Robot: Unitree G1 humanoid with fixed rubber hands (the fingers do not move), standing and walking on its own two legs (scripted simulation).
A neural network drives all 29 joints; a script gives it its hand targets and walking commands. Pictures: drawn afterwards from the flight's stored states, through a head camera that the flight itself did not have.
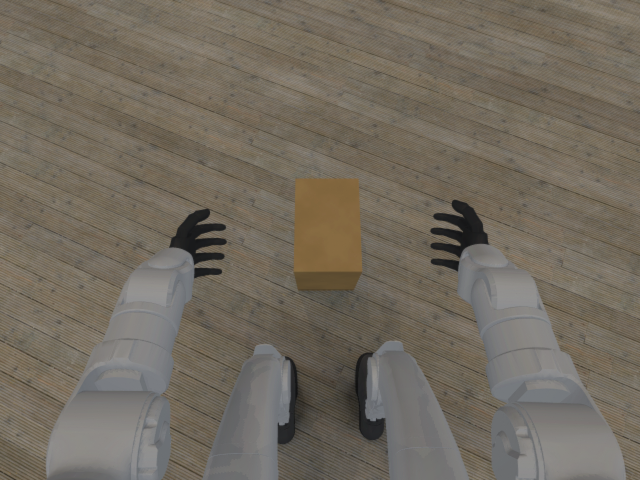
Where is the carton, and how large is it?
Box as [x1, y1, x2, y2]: [294, 178, 361, 290]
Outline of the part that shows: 295,178 294,274 298,290 353,290 361,272 358,178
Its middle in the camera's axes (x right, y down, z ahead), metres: +0.02 +0.01 +1.03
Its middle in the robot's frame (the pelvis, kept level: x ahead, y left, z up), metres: +0.57 -0.02 -0.56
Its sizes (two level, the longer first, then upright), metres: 0.236 0.156 0.222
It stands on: the floor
